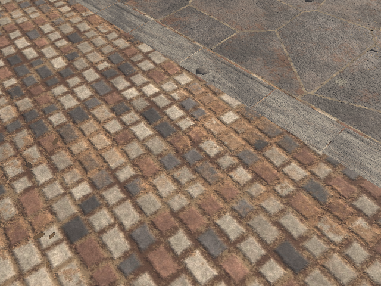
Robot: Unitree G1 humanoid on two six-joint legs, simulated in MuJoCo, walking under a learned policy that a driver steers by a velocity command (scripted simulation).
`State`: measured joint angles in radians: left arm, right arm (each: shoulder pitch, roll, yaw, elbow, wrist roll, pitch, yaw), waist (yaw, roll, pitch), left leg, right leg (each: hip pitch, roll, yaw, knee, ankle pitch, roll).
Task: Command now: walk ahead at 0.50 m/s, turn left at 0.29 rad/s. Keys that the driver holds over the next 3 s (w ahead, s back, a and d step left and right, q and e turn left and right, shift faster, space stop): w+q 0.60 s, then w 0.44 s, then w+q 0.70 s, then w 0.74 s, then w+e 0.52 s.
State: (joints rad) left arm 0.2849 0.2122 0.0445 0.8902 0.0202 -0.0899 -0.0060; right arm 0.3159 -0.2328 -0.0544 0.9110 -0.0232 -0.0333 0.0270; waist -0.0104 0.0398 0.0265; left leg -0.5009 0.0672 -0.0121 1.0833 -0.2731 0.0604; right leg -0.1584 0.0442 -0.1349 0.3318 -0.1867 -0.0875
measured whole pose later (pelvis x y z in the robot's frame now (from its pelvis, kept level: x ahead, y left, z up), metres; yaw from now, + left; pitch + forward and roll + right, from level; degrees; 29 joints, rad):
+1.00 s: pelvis +0.53 +0.11 -0.02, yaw +26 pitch +0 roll +0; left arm 0.14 0.25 0.04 0.77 0.03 -0.07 -0.01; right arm 0.40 -0.27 -0.05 0.90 -0.01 -0.06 0.00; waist -0.04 0.02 0.05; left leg -0.20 -0.10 -0.08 1.07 -0.41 0.09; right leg -0.38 0.04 -0.07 0.54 -0.17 -0.07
